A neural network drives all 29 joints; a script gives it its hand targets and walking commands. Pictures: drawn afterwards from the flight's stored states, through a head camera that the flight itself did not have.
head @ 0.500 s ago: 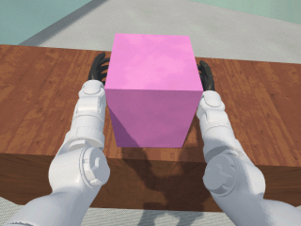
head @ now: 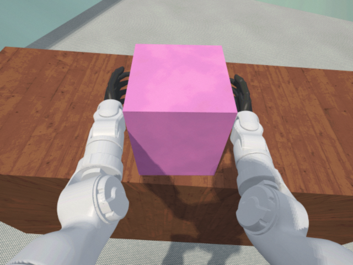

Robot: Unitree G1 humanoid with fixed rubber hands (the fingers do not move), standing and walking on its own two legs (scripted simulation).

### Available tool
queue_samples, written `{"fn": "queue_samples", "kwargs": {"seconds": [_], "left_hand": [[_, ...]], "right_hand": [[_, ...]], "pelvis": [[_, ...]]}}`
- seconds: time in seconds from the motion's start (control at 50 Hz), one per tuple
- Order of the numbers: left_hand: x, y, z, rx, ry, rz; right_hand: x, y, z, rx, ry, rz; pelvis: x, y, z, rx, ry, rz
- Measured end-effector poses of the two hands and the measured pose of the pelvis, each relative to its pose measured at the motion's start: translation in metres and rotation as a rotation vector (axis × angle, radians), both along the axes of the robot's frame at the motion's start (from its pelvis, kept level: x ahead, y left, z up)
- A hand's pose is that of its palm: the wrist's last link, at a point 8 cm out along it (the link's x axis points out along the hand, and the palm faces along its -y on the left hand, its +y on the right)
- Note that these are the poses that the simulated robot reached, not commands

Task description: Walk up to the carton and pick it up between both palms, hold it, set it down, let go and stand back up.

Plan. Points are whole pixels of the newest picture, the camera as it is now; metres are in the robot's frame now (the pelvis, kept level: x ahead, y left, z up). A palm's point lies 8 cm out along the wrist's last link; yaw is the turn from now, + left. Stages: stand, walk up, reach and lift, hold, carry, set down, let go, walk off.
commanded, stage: set down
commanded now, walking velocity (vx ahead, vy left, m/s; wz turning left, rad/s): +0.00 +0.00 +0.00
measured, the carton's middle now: (177, 114) +0.44 +0.04 +0.07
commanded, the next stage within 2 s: none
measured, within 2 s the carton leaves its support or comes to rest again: rests again in 0.32 s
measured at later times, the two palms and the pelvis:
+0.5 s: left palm (115, 105) +0.42 +0.19 +0.11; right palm (241, 115) +0.42 -0.10 +0.10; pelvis +0.00 +0.00 +0.00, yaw +0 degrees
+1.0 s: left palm (116, 104) +0.43 +0.19 +0.10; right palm (241, 115) +0.43 -0.10 +0.10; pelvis +0.00 +0.00 +0.00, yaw +0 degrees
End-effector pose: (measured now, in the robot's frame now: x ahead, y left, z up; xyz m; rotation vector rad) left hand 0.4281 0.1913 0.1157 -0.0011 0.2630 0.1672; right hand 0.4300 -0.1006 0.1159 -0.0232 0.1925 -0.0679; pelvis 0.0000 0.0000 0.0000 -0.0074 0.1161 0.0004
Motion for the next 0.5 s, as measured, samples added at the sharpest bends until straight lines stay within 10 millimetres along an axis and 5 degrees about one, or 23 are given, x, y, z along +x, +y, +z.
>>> {"fn": "queue_samples", "kwargs": {"seconds": [0.5], "left_hand": [[-0.003,-0.001,-0.011,0.006,0.017,-0.008]], "right_hand": [[-0.005,-0.002,-0.012,-0.011,0.015,-0.002]], "pelvis": [[0.000,0.003,0.001,-0.001,-0.009,0.004]]}}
